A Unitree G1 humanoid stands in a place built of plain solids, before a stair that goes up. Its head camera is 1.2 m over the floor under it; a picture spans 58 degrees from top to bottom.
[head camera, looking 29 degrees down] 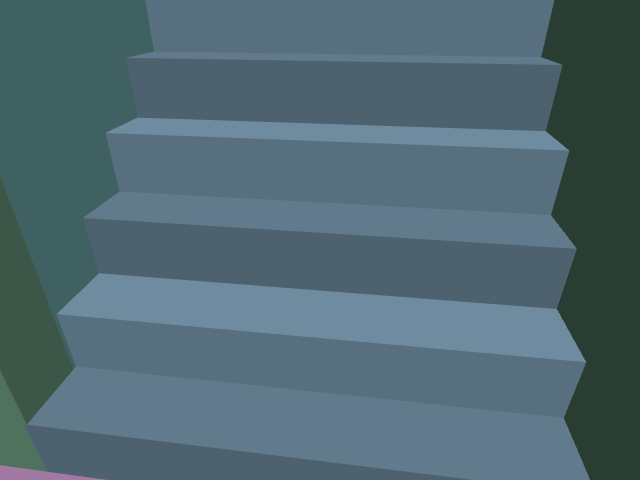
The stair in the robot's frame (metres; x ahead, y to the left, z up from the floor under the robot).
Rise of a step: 0.20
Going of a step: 0.21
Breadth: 1.43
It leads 8 degrees to the right of straight ahead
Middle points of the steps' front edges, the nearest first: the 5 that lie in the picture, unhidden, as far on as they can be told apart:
0.68 0.08 0.21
0.89 0.05 0.41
1.10 0.02 0.62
1.31 -0.01 0.82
1.52 -0.04 1.03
